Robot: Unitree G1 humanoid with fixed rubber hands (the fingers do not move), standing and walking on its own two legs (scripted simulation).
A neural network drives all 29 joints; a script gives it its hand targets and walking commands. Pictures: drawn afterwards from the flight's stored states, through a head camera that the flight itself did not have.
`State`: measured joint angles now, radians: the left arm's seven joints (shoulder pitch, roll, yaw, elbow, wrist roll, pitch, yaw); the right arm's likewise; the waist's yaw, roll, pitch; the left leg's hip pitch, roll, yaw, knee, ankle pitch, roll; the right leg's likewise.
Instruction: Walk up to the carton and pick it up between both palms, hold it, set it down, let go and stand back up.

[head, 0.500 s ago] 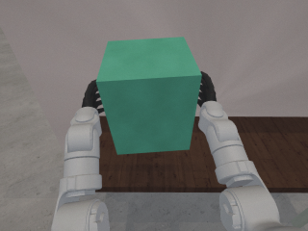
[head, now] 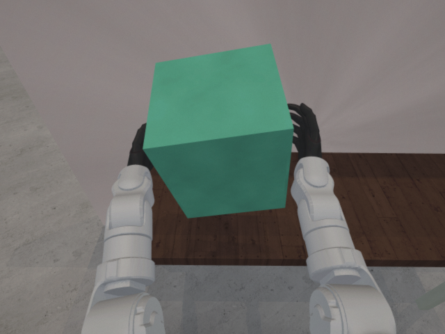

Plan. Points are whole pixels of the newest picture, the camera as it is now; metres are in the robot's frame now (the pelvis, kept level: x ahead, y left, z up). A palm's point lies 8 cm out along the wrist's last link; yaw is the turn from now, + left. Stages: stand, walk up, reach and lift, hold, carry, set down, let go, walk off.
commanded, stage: set down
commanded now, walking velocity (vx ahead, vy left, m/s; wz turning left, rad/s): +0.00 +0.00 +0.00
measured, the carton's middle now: (224, 140) +0.44 -0.01 +0.13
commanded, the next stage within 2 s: none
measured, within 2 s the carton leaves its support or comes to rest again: neither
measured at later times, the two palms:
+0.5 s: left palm (143, 170) +0.40 +0.15 +0.10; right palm (298, 161) +0.39 -0.14 +0.12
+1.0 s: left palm (149, 184) +0.40 +0.15 +0.06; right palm (297, 176) +0.39 -0.15 +0.09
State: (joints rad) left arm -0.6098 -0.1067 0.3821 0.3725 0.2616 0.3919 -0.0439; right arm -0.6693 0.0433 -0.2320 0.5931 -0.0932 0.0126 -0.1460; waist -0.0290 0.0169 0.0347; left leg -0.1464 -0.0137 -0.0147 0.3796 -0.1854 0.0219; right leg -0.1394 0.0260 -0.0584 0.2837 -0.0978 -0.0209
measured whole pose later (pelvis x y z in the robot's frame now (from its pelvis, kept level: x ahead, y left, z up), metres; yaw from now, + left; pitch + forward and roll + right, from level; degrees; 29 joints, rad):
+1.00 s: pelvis +0.02 +0.01 +0.00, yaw +0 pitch -1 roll -1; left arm -0.58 -0.07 0.38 0.78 0.26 0.02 -0.01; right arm -0.59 0.09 -0.35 0.85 -0.21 -0.27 -0.17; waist -0.03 0.00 0.02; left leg -0.15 -0.02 -0.01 0.37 -0.21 0.03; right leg -0.13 0.02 -0.06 0.25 -0.11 -0.02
